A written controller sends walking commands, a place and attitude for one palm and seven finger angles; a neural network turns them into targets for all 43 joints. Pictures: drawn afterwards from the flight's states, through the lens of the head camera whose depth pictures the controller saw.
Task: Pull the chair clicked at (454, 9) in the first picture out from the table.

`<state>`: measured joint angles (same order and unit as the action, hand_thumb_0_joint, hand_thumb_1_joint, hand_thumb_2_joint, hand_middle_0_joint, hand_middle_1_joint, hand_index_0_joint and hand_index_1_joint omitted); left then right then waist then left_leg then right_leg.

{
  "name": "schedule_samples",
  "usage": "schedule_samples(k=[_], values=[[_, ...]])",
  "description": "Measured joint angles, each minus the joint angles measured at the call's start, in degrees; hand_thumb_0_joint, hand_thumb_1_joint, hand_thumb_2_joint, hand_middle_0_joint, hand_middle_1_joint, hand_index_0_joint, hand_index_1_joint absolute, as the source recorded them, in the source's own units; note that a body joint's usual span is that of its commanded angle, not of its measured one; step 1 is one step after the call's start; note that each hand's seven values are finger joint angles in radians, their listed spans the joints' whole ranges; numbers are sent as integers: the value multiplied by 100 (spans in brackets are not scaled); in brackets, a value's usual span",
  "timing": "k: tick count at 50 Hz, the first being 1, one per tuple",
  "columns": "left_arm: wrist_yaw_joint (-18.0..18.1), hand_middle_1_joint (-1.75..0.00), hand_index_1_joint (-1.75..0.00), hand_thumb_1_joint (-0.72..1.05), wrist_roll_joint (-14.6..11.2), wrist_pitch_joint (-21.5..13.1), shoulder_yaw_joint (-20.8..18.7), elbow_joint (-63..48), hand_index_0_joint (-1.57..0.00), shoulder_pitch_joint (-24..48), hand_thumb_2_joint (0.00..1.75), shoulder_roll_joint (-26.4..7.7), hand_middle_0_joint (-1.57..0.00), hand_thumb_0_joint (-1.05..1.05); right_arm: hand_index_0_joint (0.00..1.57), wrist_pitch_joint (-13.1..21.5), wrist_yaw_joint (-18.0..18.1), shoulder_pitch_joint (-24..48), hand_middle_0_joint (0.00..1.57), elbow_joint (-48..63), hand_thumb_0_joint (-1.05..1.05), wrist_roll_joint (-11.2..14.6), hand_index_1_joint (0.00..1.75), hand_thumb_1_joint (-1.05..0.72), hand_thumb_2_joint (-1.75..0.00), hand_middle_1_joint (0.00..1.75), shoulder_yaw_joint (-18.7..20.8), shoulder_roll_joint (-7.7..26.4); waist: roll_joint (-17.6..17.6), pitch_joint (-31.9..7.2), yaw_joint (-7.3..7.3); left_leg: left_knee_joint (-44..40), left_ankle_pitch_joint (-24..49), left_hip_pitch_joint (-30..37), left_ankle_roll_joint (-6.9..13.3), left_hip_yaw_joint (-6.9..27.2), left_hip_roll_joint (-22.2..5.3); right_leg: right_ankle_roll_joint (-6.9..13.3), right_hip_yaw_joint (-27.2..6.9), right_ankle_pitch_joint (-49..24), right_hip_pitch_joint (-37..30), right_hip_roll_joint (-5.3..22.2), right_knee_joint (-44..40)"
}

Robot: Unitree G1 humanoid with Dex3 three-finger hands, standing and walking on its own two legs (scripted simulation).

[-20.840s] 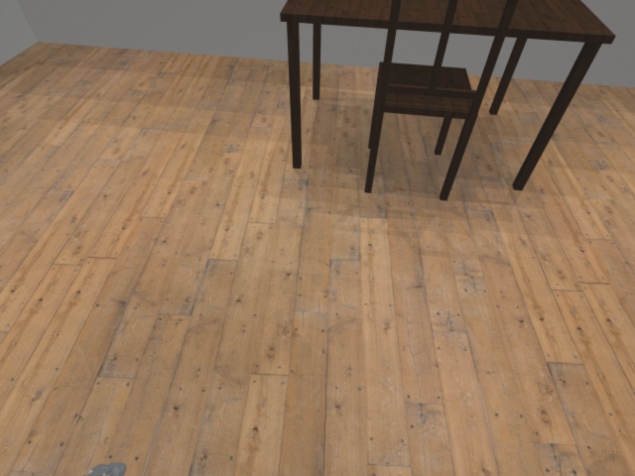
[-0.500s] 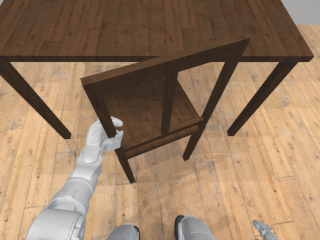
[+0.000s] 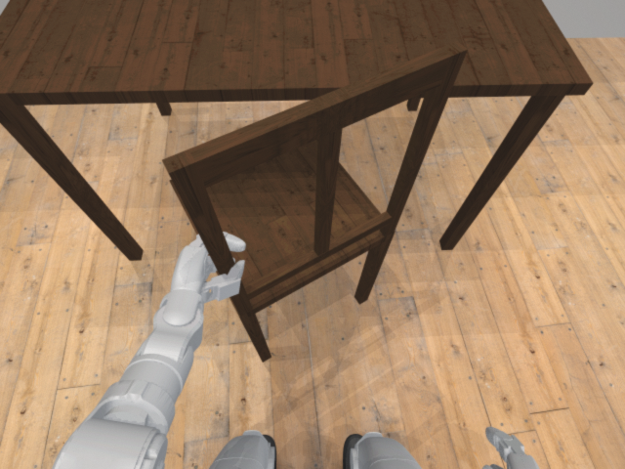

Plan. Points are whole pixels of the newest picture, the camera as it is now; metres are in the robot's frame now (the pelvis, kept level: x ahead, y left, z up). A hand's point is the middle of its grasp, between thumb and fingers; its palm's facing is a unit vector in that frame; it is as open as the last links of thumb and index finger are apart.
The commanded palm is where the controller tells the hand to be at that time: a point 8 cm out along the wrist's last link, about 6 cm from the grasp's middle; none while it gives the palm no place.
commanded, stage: step backward, pulling the chair out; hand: left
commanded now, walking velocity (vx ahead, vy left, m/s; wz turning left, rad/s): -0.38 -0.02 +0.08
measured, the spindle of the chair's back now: (324, 203) +0.49 -0.01 -0.05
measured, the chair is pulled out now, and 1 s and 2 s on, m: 0.16 0.28 0.36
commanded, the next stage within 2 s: none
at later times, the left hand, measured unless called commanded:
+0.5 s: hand (240, 325) +0.29 +0.11 -0.06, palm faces -0.04 -0.97 -0.24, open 5.8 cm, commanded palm +0.28 +0.15 -0.05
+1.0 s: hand (244, 376) +0.23 +0.09 -0.05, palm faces -0.04 -0.97 -0.24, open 5.9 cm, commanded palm +0.21 +0.14 -0.05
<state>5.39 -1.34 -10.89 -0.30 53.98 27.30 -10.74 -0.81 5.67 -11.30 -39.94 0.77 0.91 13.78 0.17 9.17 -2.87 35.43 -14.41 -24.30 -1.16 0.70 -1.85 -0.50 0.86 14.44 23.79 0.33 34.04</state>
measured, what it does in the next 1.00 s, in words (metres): walks backwards: left foot, then right foot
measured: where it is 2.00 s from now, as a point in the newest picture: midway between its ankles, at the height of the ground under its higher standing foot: outside the picture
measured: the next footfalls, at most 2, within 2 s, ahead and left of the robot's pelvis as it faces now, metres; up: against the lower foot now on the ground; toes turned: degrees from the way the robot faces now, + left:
left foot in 0.22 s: +0.02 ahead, +0.13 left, +0.00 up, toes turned +0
right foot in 0.76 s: -0.02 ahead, -0.13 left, +0.00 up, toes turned -1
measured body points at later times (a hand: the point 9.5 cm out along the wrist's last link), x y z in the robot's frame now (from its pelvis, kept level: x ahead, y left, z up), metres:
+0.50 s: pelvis -0.07 -0.02 +0.00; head +0.02 -0.03 +0.44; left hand +0.29 +0.16 -0.04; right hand +0.02 -0.27 -0.14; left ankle -0.02 +0.13 -0.72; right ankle -0.01 -0.13 -0.73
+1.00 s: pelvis -0.14 -0.03 +0.00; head -0.05 -0.05 +0.44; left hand +0.23 +0.15 -0.04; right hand -0.03 -0.29 -0.13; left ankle -0.14 +0.12 -0.72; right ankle -0.06 -0.13 -0.73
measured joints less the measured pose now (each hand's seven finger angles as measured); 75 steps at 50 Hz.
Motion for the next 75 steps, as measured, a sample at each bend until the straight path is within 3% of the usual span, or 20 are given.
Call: schedule_samples(k=[5, 10, 12, 15, 17, 21, 25, 29, 32, 36, 40, 44, 49, 52, 60, 63, 68, 70, 72, 75], values=[[9, -114, -142, 65, -36, -94, -128, 144, -45, 50, 73, -54, -16, -1, 20, 1, -30, 120, 20, 8, 1, 98, 30, -90, -90, 30, -48, -115, 196, 129, -103, 32, 141, -93, -133, 134, -189, 158, 139, -379, -31, -192, -236], [50, -112, -140, 66, -20, -29, -105, 241, -43, 59, 74, 82, -15, 0, 20, 29, 83, 118, 21, -108, 1, 123, 30, -90, -90, 30, -43, 73, 265, -20, -277, 470, -826, -2, -77, 251, 60, 127, 194, -458, 138, -43, -205], [64, -112, -140, 66, 17, 45, 6, 209, -42, 99, 75, 114, -14, 0, 20, 40, 131, 91, 21, -155, 1, 115, 30, -90, -90, 30, -47, 136, 216, -40, -304, 25, -56, 156, -1, 207, 105, 68, 211, -507, 184, 50, -205], [37, -113, -138, 68, 20, 102, 171, 100, -40, 76, 76, 61, -13, 1, 20, -13, 142, 11, 20, -72, 1, 89, 30, -90, -90, 30, -48, 100, 13, -24, -154, -170, 66, 237, 55, 21, 169, 26, 59, -456, 256, 128, -160], [1, -113, -138, 68, 38, 100, 231, 58, -40, 39, 77, 44, -12, 2, 20, -19, 122, -69, 20, 0, 1, 42, 30, -90, -90, 30, -44, 54, 13, -39, -99, -198, 34, 214, 51, -3, 147, 41, 7, -61, 236, 106, 91], [-11, -114, -137, 68, 47, 39, 155, 93, -40, 45, 78, 11, -13, 2, 20, 14, 8, -69, 20, -28, 1, 6, 30, -90, -90, 30, -81, -87, 103, 28, 6, -116, 54, 148, -48, 24, -21, 79, -18, -190, -84, -51, -134], [9, -114, -137, 68, -6, -10, -2, 189, -40, 102, 78, -30, -13, 2, 20, 12, -3, 52, 20, -26, 1, 97, 30, -90, -90, 30, -100, -143, 246, 129, -110, 8, 87, 29, -136, 128, -150, 173, 93, -419, -63, -186, -261], [61, -113, -136, 69, 6, 65, -26, 253, -39, 140, 78, 63, -13, 2, 20, 19, 76, 77, 21, -74, 1, 123, 30, -90, -90, 30, -70, 21, 263, 13, -268, 638, -930, -29, -94, 235, 87, 166, 151, -489, 102, -44, -244], [81, -113, -135, 70, 33, 178, 86, 182, -38, 171, 79, 149, -11, 3, 20, 23, 147, 28, 21, -112, 1, 111, 30, -90, -90, 30, -62, 176, 245, -67, -331, -69, -201, 306, -12, 187, 97, 86, 224, -561, 205, 78, -251], [33, -114, -134, 70, 29, 250, 301, 2, -36, 121, 79, 71, -10, 3, 20, -86, 165, -62, 20, 25, 1, 73, 30, -90, -90, 30, -48, 137, -23, -36, -141, -294, -10, 382, 27, -20, 188, 30, 44, -539, 247, 177, -141], [-14, -115, -134, 70, 89, 159, 315, -11, -37, 36, 79, 35, -11, 3, 20, -74, 71, -119, 20, 51, 1, 7, 30, -90, -90, 30, -50, 13, 50, -69, 8, -240, -30, 291, -36, -38, 55, 40, 3, -96, -1, 62, -63], [18, -115, -134, 70, 36, 60, 149, 110, -37, 96, 79, 3, -11, 3, 20, -79, 16, 40, 20, 29, 1, 88, 30, -90, -90, 30, -87, -90, 242, 112, -80, -116, 79, 217, -136, 61, -140, 194, 146, -426, -117, -122, -327], [71, -114, -132, 71, 11, 152, 74, 257, -37, 193, 80, 114, -10, 4, 20, -65, 109, 103, 21, -39, 1, 132, 30, -90, -90, 30, -94, 49, 281, 2, -261, 517, -903, 104, -94, 213, 61, 190, 243, -517, 45, 16, -328], [87, -114, -132, 71, 24, 285, 188, 174, -36, 232, 80, 185, -9, 4, 20, -87, 178, 68, 21, -63, 1, 124, 30, -90, -90, 30, -88, 178, 274, -59, -315, -174, -114, 408, -58, 177, 25, 112, 320, -571, 147, 113, -301], [-5, -116, -131, 71, 62, 269, 403, -102, -35, 38, 80, 45, -10, 4, 20, -253, 161, -85, 20, 177, 1, 83, 30, -90, -90, 30, -79, 23, -2, -1, -54, -203, -94, 433, -76, -88, 94, 103, 83, -670, 290, 181, -151], [22, -117, -132, 70, 50, 199, 368, -73, -35, -36, 81, 45, -10, 4, 20, -235, 145, -76, 20, 120, 1, 127, 30, -90, -90, 30, -92, -39, 110, -44, -67, -7, -171, 311, -114, -29, 22, 160, 148, -642, 342, 119, -81], [93, -117, -132, 70, 63, 154, 275, 273, -36, 133, 82, 207, -10, 5, 20, -108, 133, -33, 20, -114, 1, 162, 30, -90, -90, 30, -95, 44, 200, -115, -174, 689, -1184, 153, -25, 90, 169, 166, 253, -850, 302, 201, -364], [95, -117, -132, 70, 75, 222, 286, 364, -36, 233, 81, 272, -9, 5, 20, -73, 151, -70, 20, -173, 1, 155, 30, -90, -90, 30, -128, 111, 191, -167, -207, 299, -1035, 388, -9, 54, 156, 119, 297, -925, 312, 261, -445], [81, -117, -132, 70, 65, 301, 364, 372, -37, 324, 81, 292, -9, 5, 20, -75, 185, -102, 20, -188, 1, 148, 30, -90, -90, 30, -127, 155, 164, -178, -226, -185, -182, 534, 36, 1, 131, 56, 334, -959, 347, 319, -447], [60, -117, -131, 70, 36, 363, 479, 245, -36, 258, 80, 217, -8, 5, 20, -165, 206, -171, 20, -75, 1, 115, 30, -90, -90, 30, -105, 102, -3, -147, -87, -249, -194, 629, 44, -216, 171, 5, 154, -789, 398, 355, -333]])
